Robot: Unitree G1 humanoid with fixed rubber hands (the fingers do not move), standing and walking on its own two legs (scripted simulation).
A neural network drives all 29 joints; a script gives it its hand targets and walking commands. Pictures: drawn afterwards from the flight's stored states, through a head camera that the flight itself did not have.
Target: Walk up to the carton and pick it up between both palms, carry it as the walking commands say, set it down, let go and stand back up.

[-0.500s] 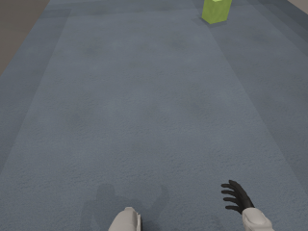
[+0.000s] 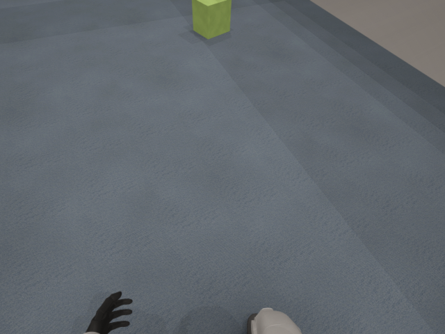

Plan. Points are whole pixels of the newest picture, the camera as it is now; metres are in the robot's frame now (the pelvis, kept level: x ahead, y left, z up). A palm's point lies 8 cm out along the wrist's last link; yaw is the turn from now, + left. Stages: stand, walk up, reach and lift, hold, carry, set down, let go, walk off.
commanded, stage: walk up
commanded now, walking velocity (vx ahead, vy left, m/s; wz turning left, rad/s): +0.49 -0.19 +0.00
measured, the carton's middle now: (211, 15) +2.75 -0.25 -0.63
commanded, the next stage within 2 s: none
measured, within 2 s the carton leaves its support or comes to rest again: neither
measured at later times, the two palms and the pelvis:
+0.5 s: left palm out of the picture +0.13 +0.18 -0.13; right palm (309, 189) +0.43 -0.27 -0.11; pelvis +0.24 -0.05 +0.00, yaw +0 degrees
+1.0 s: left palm (153, 156) +0.60 +0.14 -0.13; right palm (334, 220) +0.34 -0.30 -0.11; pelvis +0.46 -0.07 +0.01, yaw -2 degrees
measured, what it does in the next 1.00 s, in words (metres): walks ahead: right foot, then left foot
